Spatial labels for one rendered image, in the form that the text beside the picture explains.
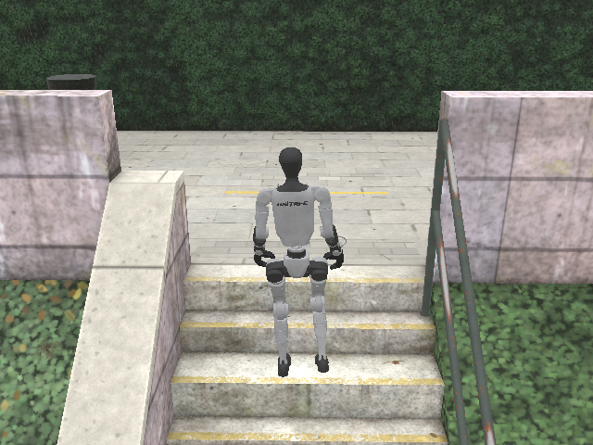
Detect stairs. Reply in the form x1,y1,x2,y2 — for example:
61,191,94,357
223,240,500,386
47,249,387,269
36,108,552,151
167,281,448,445

